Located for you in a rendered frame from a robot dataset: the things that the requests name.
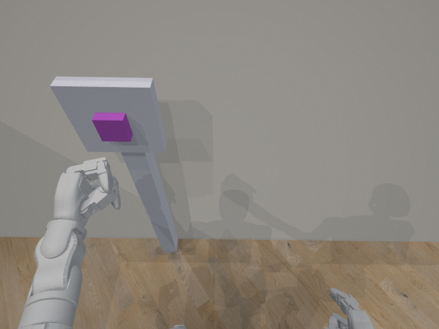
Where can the button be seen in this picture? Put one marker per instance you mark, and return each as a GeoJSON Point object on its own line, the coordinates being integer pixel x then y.
{"type": "Point", "coordinates": [112, 126]}

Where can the robot right hand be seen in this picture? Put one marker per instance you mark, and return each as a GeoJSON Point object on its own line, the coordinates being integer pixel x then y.
{"type": "Point", "coordinates": [357, 318]}

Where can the robot left forearm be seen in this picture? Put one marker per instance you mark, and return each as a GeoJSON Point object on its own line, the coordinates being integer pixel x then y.
{"type": "Point", "coordinates": [54, 294]}

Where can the panel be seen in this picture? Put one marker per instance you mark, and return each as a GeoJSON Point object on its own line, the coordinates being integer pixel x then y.
{"type": "Point", "coordinates": [82, 97]}

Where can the robot left hand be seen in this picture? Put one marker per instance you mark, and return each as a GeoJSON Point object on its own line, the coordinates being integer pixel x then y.
{"type": "Point", "coordinates": [77, 199]}

